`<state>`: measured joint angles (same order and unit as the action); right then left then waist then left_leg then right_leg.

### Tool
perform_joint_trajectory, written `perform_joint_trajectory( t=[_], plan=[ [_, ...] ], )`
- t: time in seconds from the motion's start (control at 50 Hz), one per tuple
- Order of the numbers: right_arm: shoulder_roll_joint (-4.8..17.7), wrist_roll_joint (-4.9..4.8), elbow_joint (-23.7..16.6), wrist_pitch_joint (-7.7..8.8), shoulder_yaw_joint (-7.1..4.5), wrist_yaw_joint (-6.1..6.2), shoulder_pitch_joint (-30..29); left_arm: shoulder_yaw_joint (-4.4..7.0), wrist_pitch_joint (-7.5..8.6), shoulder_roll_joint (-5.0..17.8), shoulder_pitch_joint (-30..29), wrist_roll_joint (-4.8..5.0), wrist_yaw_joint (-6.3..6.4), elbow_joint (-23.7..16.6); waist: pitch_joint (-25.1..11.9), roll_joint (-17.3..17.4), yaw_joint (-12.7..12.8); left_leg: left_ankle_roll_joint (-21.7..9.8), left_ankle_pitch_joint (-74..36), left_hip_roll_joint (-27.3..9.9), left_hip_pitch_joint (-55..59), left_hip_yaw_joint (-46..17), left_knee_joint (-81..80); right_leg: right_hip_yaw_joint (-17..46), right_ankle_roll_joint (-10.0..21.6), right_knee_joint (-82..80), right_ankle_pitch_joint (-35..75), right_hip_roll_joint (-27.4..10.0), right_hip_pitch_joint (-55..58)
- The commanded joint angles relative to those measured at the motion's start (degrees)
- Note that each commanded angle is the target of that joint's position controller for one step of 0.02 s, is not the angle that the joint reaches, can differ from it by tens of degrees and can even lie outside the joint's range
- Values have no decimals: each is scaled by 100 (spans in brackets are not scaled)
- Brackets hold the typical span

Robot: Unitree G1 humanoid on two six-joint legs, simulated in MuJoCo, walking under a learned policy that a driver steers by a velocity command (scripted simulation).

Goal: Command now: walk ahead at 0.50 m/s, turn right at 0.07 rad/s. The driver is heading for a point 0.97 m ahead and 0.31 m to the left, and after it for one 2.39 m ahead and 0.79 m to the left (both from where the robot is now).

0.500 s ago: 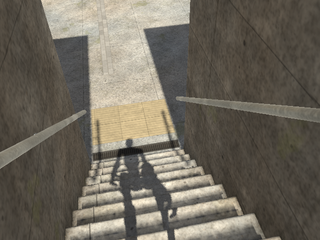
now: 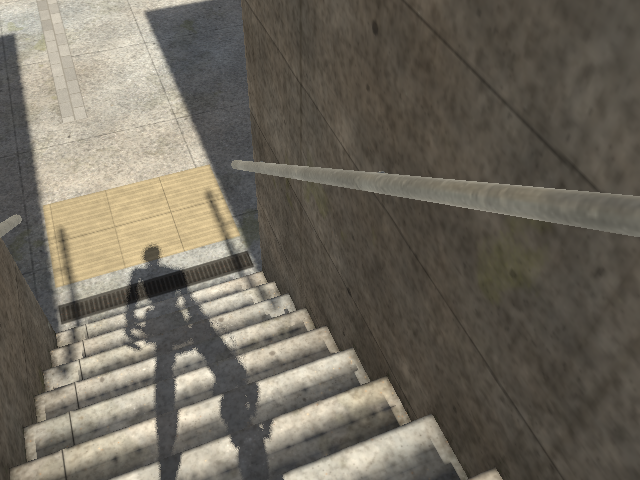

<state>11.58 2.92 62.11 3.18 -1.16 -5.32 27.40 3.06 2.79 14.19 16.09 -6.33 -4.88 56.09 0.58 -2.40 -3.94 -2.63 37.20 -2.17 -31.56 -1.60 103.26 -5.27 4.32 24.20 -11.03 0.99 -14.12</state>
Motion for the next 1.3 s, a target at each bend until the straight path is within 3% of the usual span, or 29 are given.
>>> perform_joint_trajectory(
  t=[0.02, 0.08, 0.1, 0.14, 0.26, 0.34, 0.36, 0.38, 0.4, 0.44, 0.46, 0.48, 0.52, 0.6, 0.64, 0.78, 0.84, 0.9, 0.94, 0.96, 0.98, 1.0, 1.02, 1.04, 1.06, 1.08, 1.16, 1.18, 1.3],
  plan=[
    [38, 136, -579, 95, -20, 172, -7, -198, 108, -390, 1015, 42, 40, 47, 479, 500, -24, -273, -2405, -716, -1962, -480, -2354, 1202, 1367, 35, 2517, -1957, 87],
    [-167, 303, -188, -21, 39, -87, 385, -187, 408, 152, 1146, 96, 113, 140, 447, -309, -277, -6, -4542, -392, 127, -58, -3162, 832, 1384, 274, 1838, -1350, -2280],
    [90, -90, -518, -164, -110, 396, -285, 77, 419, 548, 724, 977, 514, 88, -400, 71, -264, 316, -5221, -107, -268, -319, -3881, 1285, 1000, 731, 1985, -1543, -947],
    [375, -175, -915, -242, -143, 612, -1270, 11, 369, 376, 918, 1109, 722, 185, -54, 153, 30, 382, -5964, -186, -456, -409, -5185, 1166, 733, 1017, 511, -1291, -1020],
    [282, -194, -1370, -251, -59, 555, -2480, -46, 158, 277, 920, 658, 795, 258, 848, -214, 671, 311, -6211, 46, 729, -207, -6839, 1104, 534, 2353, -1273, -1120, -1667],
    [597, -230, -662, 42, -271, 449, -827, -21, -116, 276, 1562, 332, 1002, 587, 774, 276, 551, -53, -5111, -132, 2023, 189, -8699, 988, 778, 4881, 548, -885, -831],
    [791, -274, -191, 0, -425, 439, 304, 50, -193, 396, 1405, 377, 1077, 618, 306, 173, 55, -157, -5059, -316, 3313, 10, -9086, 1040, 921, 6159, 1043, -690, -1296],
    [1219, -224, 92, 1, -519, 385, 1057, 42, -149, -1, 1528, 525, 953, 566, -112, 1476, -135, -544, -8456, -854, 4402, -359, -7857, 404, 665, 9277, -2177, 372, -2659],
    [1204, -201, -49, -23, -406, 324, 798, 57, -34, -60, 1869, 777, 885, 295, -678, 1781, 412, -662, -9287, -1494, 5789, -1038, -5828, 353, 558, 10719, -4254, 436, -4798],
    [1423, -365, -70, -111, -493, 433, 810, 15, 28, 13, 929, 697, 904, -153, -810, 2099, 34, -1414, -4166, -2415, 4988, -2660, -7396, 524, 429, 10615, -3231, 277, -6273],
    [859, -339, -299, -175, -330, 513, 86, 66, -114, 260, 173, 405, 844, -29, 192, 873, 141, -1133, -1417, -1882, 3619, -2600, -8193, 654, 327, 10081, -2130, -79, -6215],
    [923, -195, -392, -146, -267, 585, -61, 72, -254, 198, 168, 447, 794, -91, 426, 1226, 307, -1277, -597, -2109, 2560, -2903, -8446, 796, 135, 9400, -1523, -248, -5710],
    [386, -139, -380, 77, 21, 575, -392, 22, -408, -18, 206, 437, 786, 23, 1133, 311, 822, -818, -1986, -1335, 929, -1958, -7868, 1201, -108, 7831, -211, -244, -5002],
    [909, -293, -360, 392, -51, 537, -659, -24, -413, -287, 531, 317, 634, 344, 60, 1038, 1114, -695, -4293, -827, -196, -1056, -7793, 403, -405, 4862, 2714, -142, -1901],
    [720, -428, -289, 370, -37, 607, -407, 108, -418, 73, 3, 421, 595, 246, 321, 1002, 910, -705, -3091, -636, 1097, -1080, -7326, 695, -280, 3739, 3365, -308, -2980],
    [514, -43, -339, 228, -70, 731, 182, 125, -125, -28, -2046, 633, 512, -228, 951, 358, -182, -1193, -509, -545, 1609, -1696, -6256, 729, -497, 1222, 4192, -341, -3041],
    [534, 35, -179, 176, -74, 654, 502, -1, -82, -96, -2364, 739, 415, -526, 1055, 462, -668, -1182, -1696, -306, 1930, -1531, -5835, 682, -396, 4, 3490, -362, -2573],
    [632, 18, -67, 153, -140, 629, 823, 7, 25, 62, -1962, 727, 435, -628, 1046, 478, -821, -1048, -3228, -313, 1781, -1419, -4997, 510, -254, -761, 3369, -467, -1247],
    [758, 51, -157, 153, -143, 618, 63, 222, -121, 569, 848, 683, 498, 337, -167, 1001, 543, -1058, -4524, -271, 1268, -1254, -2980, 540, -77, -500, 3695, -826, 1295],
    [683, -99, -151, 199, -173, 533, -51, 337, -200, 878, 1870, 540, 467, 637, -666, 410, 1170, -729, -3449, 363, 648, -606, -1060, 400, -50, -400, 3795, -698, 2391],
    [285, -305, -125, 176, -171, 568, 47, 418, -164, 1100, 2156, 445, 383, 764, -640, -811, 1211, -489, 1385, 1303, -893, 42, 1303, 858, 190, 339, 5598, -1345, 3353],
    [800, -106, -577, 266, -275, -67, 763, 274, 21, 1365, 2332, -490, -49, 405, -2112, -2812, 681, -210, 1107, 925, -2372, -572, 2393, 1400, 1504, 1851, 5046, -1477, 5251],
    [952, -183, -643, 251, -276, -215, 184, 156, 143, 933, 2077, -610, -142, 426, -1227, -1287, 983, -181, 439, 945, -3761, -387, 2708, 1506, 1622, 1550, 5227, -1708, 4583],
    [494, -248, -967, 256, -43, -168, 77, 38, 118, 708, 1671, -472, -187, 326, -1338, -510, 835, -297, -338, 491, -4291, -740, 1939, 2197, 1732, 974, 3054, -2423, 4217],
    [438, -107, -1058, 280, -16, 60, -240, -188, 292, 100, 694, -230, -147, 69, -162, 200, 387, -325, -2249, 35, -4103, -1149, 194, 2239, 1405, 393, 1093, -2282, 1972],
    [322, 57, -788, 319, 39, 199, -171, -314, 410, -186, 153, -289, -69, 19, 426, 520, -14, -376, -3577, -370, -3145, -1194, -1051, 1711, 1077, 115, 722, -1937, -69],
    [242, 168, -220, 215, -11, -21, 418, -300, 712, 131, 334, -68, 247, -106, 192, -293, -260, 3, -4950, -21, -498, -209, -2579, 837, 858, 261, 1050, -1245, -2633],
    [192, 296, -341, 249, 13, 1, 89, -388, 779, -246, 639, -56, 333, 19, 16, -155, -28, -8, -5602, -189, -1161, -867, -3686, 869, 703, 470, 1188, -1218, -1769],
    [562, 79, -623, 86, -21, 148, -1011, -399, 425, -109, 1308, -4, 279, 261, 350, 53, 362, 384, -6161, -82, -974, -466, -5301, 828, 557, 1621, 269, -1435, -1327]
  ],
)
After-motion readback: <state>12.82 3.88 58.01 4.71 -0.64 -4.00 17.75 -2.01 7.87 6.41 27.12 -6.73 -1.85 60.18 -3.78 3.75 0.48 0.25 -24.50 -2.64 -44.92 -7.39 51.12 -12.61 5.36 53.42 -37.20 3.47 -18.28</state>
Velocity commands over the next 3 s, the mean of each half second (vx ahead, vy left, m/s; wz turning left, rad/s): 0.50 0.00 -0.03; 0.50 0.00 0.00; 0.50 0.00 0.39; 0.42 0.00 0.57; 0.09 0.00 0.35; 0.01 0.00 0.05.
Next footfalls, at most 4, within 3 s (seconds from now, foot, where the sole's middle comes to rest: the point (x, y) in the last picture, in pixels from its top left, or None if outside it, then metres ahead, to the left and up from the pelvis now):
0.36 left None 0.27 0.14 -0.97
0.96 right None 0.59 -0.06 -1.17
1.52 left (256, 458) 0.79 0.14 -1.36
1.88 right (284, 386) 1.13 0.05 -1.56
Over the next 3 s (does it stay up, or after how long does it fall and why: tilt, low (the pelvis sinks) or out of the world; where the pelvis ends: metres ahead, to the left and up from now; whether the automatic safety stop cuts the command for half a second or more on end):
stays up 1.04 0.17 -0.78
